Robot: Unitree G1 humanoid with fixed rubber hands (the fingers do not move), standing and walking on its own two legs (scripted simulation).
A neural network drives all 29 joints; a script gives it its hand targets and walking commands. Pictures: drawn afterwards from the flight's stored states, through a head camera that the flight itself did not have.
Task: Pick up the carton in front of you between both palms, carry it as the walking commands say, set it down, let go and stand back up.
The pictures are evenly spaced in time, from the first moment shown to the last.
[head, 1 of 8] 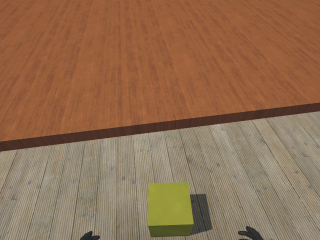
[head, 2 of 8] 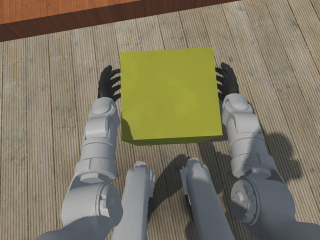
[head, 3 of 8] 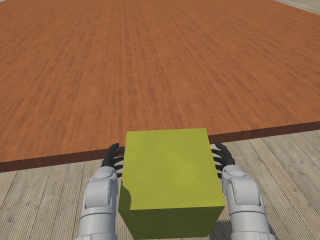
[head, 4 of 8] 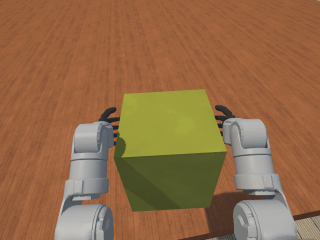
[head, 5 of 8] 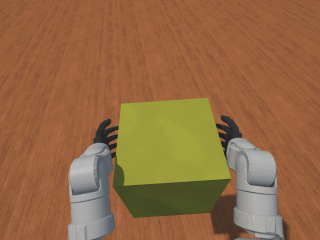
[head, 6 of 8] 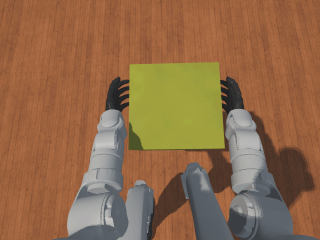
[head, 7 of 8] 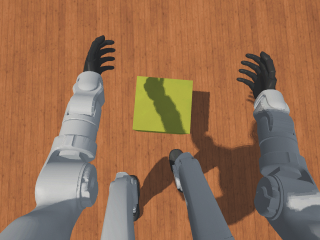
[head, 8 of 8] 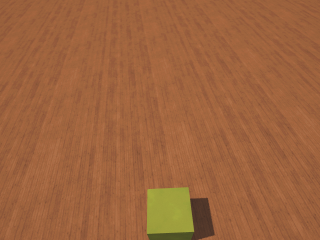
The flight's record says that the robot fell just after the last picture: no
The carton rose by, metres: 0.88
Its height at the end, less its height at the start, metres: +0.12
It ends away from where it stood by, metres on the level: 1.90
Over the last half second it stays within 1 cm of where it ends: yes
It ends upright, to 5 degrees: yes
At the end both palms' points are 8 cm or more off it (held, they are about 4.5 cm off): yes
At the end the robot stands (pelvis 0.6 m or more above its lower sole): yes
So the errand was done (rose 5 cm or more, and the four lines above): yes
